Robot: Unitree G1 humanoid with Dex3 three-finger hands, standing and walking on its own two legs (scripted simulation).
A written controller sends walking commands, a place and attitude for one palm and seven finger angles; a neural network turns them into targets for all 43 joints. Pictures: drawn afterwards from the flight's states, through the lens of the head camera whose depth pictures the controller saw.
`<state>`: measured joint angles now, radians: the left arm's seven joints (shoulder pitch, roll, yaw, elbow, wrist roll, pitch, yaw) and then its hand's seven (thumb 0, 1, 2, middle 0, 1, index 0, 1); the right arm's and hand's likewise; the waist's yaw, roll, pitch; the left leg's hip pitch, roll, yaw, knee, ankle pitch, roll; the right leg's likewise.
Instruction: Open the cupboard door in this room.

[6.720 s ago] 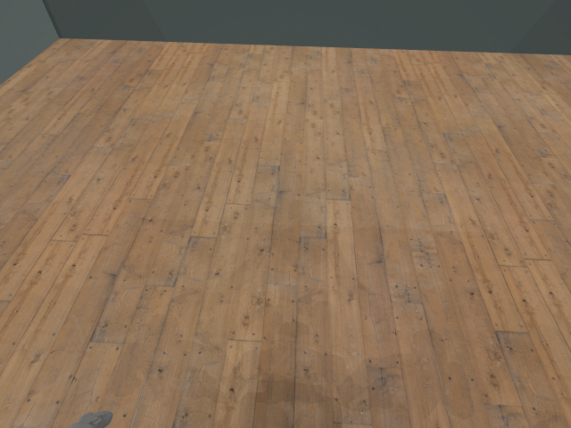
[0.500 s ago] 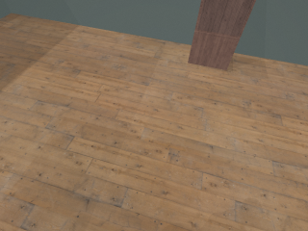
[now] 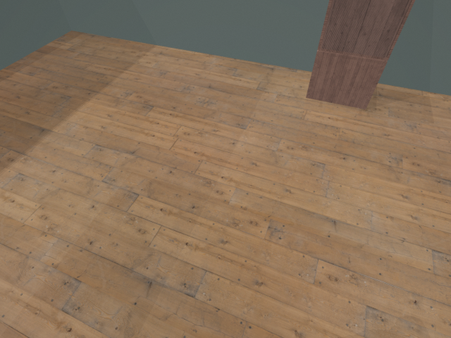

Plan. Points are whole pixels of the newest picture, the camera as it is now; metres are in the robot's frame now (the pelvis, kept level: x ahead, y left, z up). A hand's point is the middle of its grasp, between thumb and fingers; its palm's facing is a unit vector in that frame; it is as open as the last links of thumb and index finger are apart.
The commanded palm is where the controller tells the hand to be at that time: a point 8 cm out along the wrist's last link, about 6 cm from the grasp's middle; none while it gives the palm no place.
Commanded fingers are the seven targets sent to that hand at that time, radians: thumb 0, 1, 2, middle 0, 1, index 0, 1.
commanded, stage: stand and wait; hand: left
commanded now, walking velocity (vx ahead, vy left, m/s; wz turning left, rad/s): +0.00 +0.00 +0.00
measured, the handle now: out of the picture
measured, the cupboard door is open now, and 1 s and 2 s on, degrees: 0 0 0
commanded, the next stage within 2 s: turn or walk to find it in 0.40 s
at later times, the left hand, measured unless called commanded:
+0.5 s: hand out of the picture -0.03 +0.20 -0.17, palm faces +0.03 -0.98 -0.18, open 7.4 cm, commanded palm none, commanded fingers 0.00 0.90 0.90 -0.20 -0.30 -0.20 -0.30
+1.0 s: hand out of the picture -0.02 +0.19 -0.17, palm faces +0.04 -0.99 -0.17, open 7.4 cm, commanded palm none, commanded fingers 0.00 0.90 0.90 -0.20 -0.30 -0.20 -0.30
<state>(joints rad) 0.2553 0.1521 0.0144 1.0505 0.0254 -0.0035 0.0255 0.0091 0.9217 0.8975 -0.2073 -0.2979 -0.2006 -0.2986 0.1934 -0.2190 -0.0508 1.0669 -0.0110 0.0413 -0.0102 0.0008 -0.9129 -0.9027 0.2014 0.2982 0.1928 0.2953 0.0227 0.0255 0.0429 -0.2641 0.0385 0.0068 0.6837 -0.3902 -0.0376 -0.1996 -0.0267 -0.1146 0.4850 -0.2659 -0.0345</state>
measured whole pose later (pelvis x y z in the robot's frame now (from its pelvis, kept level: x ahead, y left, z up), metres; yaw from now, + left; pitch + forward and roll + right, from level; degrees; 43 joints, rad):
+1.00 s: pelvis -0.01 +0.03 +0.00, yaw +0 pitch -2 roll +0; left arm 0.28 0.13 0.00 1.15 0.01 -0.01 0.03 0.01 0.91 0.90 -0.20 -0.30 -0.20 -0.30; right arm 0.28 -0.14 -0.01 1.15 -0.01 -0.02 -0.03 0.00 -0.91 -0.90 0.20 0.30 0.19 0.30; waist 0.01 0.00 0.03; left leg -0.14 0.00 0.04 0.41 -0.25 0.01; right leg -0.17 -0.05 -0.10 0.43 -0.22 0.01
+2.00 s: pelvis -0.01 +0.01 +0.00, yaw -2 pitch -1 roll +0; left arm 0.21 0.24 0.03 1.11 0.02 0.02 0.02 0.01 0.91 0.90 -0.20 -0.30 -0.20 -0.30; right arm 0.18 -0.25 -0.03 1.09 -0.02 0.00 -0.03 0.00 -0.91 -0.90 0.20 0.30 0.19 0.30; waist 0.03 0.01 0.06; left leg -0.16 0.04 0.06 0.45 -0.26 -0.02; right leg -0.21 -0.02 -0.08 0.45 -0.22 -0.01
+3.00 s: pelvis -0.01 -0.01 +0.00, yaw +5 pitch -2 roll +1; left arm 0.26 0.18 0.00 1.13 0.01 -0.01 0.02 0.01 0.91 0.90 -0.21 -0.30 -0.20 -0.30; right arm 0.19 -0.22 -0.02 1.11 -0.01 0.00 -0.02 0.00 -0.91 -0.90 0.20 0.30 0.20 0.30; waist 0.01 0.03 0.03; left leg -0.18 0.00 -0.06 0.43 -0.23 -0.04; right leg -0.15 0.00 -0.06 0.47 -0.29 -0.03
